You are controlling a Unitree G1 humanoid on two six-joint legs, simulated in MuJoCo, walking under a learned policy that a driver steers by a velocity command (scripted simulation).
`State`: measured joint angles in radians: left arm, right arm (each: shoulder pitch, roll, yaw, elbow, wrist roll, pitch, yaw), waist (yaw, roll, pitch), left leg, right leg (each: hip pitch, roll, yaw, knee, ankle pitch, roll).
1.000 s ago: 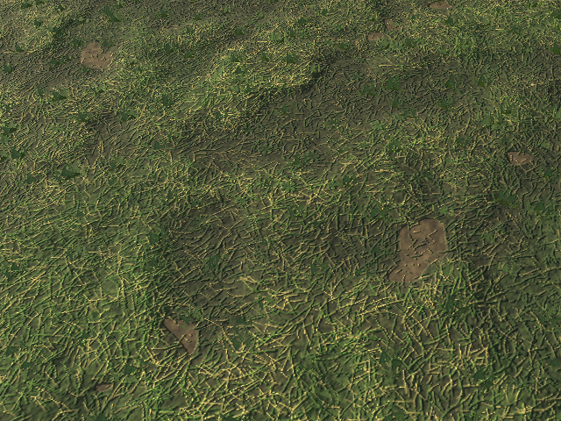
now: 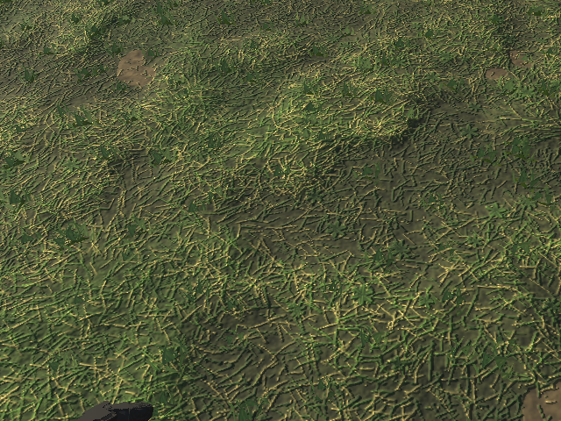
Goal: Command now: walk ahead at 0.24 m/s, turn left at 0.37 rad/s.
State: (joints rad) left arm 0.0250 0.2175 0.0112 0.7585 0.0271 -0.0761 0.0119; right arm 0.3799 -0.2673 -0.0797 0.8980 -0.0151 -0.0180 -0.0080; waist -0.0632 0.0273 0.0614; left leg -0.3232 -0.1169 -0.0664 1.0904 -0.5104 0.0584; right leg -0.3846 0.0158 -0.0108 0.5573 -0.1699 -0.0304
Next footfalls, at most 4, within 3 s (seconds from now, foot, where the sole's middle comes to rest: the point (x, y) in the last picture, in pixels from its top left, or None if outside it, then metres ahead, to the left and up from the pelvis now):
0.30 left None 0.13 0.12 -0.77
0.68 right None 0.06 -0.08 -0.77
1.32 left None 0.12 0.10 -0.77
1.56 right None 0.02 -0.10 -0.77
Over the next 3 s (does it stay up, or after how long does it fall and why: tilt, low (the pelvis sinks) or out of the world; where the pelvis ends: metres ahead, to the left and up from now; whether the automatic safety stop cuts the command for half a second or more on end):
stays up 0.22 -0.03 0.00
